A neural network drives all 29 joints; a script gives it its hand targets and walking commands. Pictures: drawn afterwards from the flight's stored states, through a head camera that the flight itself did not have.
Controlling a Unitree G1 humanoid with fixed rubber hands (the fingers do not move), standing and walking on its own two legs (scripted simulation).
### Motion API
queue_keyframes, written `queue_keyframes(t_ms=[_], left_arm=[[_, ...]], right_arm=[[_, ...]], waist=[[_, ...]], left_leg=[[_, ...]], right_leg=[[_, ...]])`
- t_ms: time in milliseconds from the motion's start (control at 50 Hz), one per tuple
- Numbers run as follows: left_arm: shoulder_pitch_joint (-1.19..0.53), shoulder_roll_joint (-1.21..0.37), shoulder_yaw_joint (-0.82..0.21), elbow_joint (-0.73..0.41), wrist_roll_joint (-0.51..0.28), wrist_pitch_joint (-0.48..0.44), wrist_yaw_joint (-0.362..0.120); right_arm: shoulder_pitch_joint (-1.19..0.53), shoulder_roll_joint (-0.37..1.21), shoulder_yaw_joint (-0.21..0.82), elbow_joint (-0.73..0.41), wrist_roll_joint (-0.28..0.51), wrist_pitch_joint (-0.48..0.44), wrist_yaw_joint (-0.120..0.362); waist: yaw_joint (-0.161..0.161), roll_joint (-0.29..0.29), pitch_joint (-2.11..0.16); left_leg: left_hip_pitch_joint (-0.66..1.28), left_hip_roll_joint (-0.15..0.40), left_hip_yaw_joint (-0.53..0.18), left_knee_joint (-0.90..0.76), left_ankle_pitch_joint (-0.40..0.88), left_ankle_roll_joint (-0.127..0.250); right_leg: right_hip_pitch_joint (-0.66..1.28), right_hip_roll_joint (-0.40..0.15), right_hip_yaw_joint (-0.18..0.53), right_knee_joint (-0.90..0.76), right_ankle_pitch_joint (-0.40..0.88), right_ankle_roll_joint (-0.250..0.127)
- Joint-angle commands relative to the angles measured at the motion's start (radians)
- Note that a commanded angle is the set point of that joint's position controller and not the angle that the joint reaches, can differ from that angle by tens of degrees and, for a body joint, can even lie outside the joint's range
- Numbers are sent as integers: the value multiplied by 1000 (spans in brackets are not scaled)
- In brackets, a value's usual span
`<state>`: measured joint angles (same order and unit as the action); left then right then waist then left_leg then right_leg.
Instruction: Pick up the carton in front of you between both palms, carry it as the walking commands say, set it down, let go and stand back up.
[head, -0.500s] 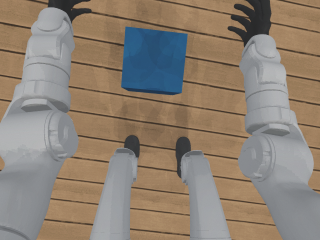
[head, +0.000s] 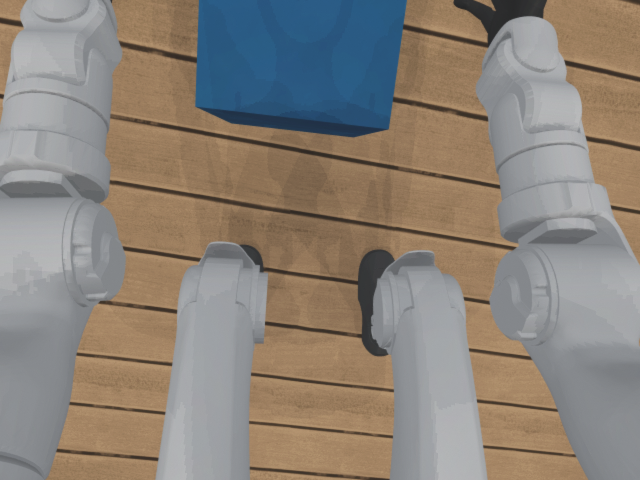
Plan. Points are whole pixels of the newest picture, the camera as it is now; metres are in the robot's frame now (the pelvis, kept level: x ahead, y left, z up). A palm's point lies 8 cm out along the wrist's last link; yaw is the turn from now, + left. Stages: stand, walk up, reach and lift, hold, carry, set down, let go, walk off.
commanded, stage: reach and lift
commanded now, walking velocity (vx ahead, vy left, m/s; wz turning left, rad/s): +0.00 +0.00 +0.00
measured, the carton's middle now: (300, 48) +0.55 +0.05 -0.33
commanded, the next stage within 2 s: none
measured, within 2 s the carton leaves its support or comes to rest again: leaves its support in 1.12 s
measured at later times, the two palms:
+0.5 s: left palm (154, 18) +0.54 +0.22 -0.26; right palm (453, 53) +0.54 -0.13 -0.26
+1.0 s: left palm (172, 20) +0.54 +0.20 -0.26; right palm (432, 50) +0.54 -0.10 -0.26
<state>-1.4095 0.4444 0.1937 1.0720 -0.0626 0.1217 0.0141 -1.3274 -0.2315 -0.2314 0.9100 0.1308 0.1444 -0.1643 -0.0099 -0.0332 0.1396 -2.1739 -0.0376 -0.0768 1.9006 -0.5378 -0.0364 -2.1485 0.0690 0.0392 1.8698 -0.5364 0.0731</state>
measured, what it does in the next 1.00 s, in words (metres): lowers itself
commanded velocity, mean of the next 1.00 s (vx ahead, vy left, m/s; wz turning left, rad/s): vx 0.00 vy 0.00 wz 0.00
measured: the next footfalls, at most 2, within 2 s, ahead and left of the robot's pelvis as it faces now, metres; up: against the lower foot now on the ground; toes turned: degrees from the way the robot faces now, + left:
none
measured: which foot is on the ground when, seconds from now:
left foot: down 0.00-1.00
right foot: down 0.00-1.00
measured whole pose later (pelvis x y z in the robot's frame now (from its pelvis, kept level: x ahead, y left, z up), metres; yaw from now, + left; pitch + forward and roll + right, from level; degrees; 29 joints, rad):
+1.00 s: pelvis -0.01 +0.00 -0.09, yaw +0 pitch +35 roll -3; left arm -1.59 0.38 0.13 1.20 -0.07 0.16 0.04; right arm -1.50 -0.19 -0.30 1.05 0.08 0.13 -0.15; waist 0.02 -0.03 0.42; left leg -2.25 -0.02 -0.05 2.23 -0.59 -0.01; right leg -2.22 0.09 0.05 2.20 -0.59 0.10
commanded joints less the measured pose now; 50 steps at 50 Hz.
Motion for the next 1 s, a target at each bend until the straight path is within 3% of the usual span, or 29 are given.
queue_keyframes(t_ms=[0,60,80,100,120,160,240,260,280,300,360,380,400,460,480,500,520,600,640,660,680,760,780,800,840,900,920,940,980], left_arm=[[-353,87,-22,-17,-29,4,-21],[-407,158,-23,-2,-13,-10,0],[-452,120,-77,-18,-71,-4,6],[-429,177,-30,64,-53,-13,5],[-480,173,-24,49,-38,-16,11],[-517,188,-81,38,-47,-32,6],[-506,158,-98,75,-80,-64,28],[-461,140,-92,74,-73,-78,29],[-474,140,-109,71,-83,-77,32],[-469,174,-81,49,-102,-79,36],[-512,152,-105,-1,-134,-99,44],[-469,171,-90,50,-115,-99,44],[-443,99,-141,72,-140,-87,40],[-422,194,-102,83,-110,-86,48],[-449,105,-111,32,-128,-90,46],[-428,172,-112,24,-88,-92,44],[-385,163,-95,35,-126,-89,48],[-394,61,-145,124,-145,-69,17],[-426,82,-146,62,-152,-76,17],[-453,98,-172,41,-139,-69,21],[-458,48,-155,43,-149,-77,13],[-627,-54,-192,40,-154,-68,1],[-641,-177,-230,1,-145,-68,-14],[-641,-291,-220,41,-99,-57,-27],[-640,-640,-212,80,-34,-13,-127],[-644,-949,-219,-6,-33,30,-231],[-602,-1034,-246,-68,-84,26,-242],[-662,-1023,-251,-75,-54,36,-253],[-566,-1086,-235,-21,-48,53,-266]], right_arm=[[-307,-107,6,-13,-9,5,-16],[-390,-140,11,14,33,-15,-13],[-405,-132,5,6,26,-31,-7],[-449,-155,20,27,35,-19,-14],[-449,-181,-9,59,-2,-30,-18],[-446,-146,-21,116,30,-36,-12],[-458,-197,2,100,23,-85,2],[-455,-169,25,99,24,-78,-1],[-450,-170,38,119,26,-92,4],[-475,-148,65,120,31,-94,13],[-519,-180,85,48,47,-104,14],[-504,-150,116,62,76,-97,16],[-443,-149,106,78,87,-108,25],[-454,-156,107,19,80,-90,17],[-412,-173,73,96,27,-101,19],[-405,-161,104,103,88,-85,17],[-414,-131,143,58,98,-90,23],[-422,-159,68,119,35,-84,14],[-405,-124,61,107,23,-87,4],[-425,-152,-6,161,9,-84,5],[-421,-50,84,176,31,-87,22],[-643,4,127,106,58,-90,31],[-628,156,132,90,44,-77,44],[-639,321,156,102,52,-74,73],[-686,575,160,62,-2,-48,155],[-707,892,187,76,-11,17,273],[-647,927,188,71,-48,24,287],[-703,949,216,53,-13,22,295],[-718,951,253,-32,-37,22,310]], waist=[[28,75,-1111],[12,116,-1104],[-46,98,-1097],[56,97,-1054],[-25,96,-1010],[3,173,-991],[-37,102,-986],[32,86,-988],[-22,91,-1000],[49,32,-992],[33,26,-1070],[90,0,-1042],[35,49,-1049],[91,17,-1005],[7,16,-987],[110,86,-974],[82,-13,-969],[24,73,-859],[-23,16,-867],[-34,109,-844],[2,-10,-863],[25,55,-905],[6,84,-921],[70,101,-887],[42,126,-853],[87,65,-826],[2,-26,-893],[68,20,-877],[64,24,-821]], left_leg=[[655,11,120,-61,260,3],[615,30,113,-28,207,-2],[606,24,79,-4,230,-3],[603,29,99,-8,227,16],[581,32,80,-15,176,0],[554,29,90,38,227,-6],[576,21,79,95,291,-8],[570,15,78,115,346,-6],[590,17,68,115,359,-12],[544,10,80,116,370,-8],[592,23,76,164,438,-1],[601,24,82,147,413,-1],[580,15,90,157,400,-7],[584,40,61,166,410,0],[557,10,73,147,390,-1],[534,33,92,163,351,-16],[531,28,96,163,319,-7],[459,19,108,151,245,-17],[489,17,78,152,235,-17],[431,25,79,156,227,-21],[422,5,89,121,194,-2],[474,17,105,144,210,-18],[493,0,107,134,218,-11],[522,-15,111,113,237,-2],[505,-33,114,136,269,2],[491,-45,120,147,312,31],[473,-69,119,138,324,35],[464,-51,121,147,354,32],[455,-55,120,173,395,46]], right_leg=[[511,7,-133,-50,177,0],[547,5,-117,20,196,-16],[531,-2,-133,56,211,-22],[494,-27,-109,41,172,-14],[484,-22,-138,53,140,-17],[480,-22,-109,92,219,-18],[483,-23,-117,150,252,-15],[481,-22,-93,146,295,-6],[495,-18,-107,170,322,-17],[521,-23,-97,192,332,-6],[514,-11,-90,195,375,-14],[570,-12,-92,201,366,4],[530,11,-115,215,364,-4],[540,-3,-76,213,369,8],[520,-1,-108,221,326,-6],[504,8,-66,211,316,-8],[546,-8,-96,224,307,7],[457,4,-89,176,236,-17],[454,-1,-119,190,216,-7],[432,-12,-101,188,236,-28],[548,3,-109,197,248,-17],[575,-1,-106,175,217,-32],[561,12,-105,179,232,-40],[527,49,-108,184,235,-41],[502,71,-118,191,238,-48],[394,80,-129,213,229,-50],[431,73,-181,232,266,-32],[399,88,-150,227,288,-45],[364,83,-129,213,320,-48]])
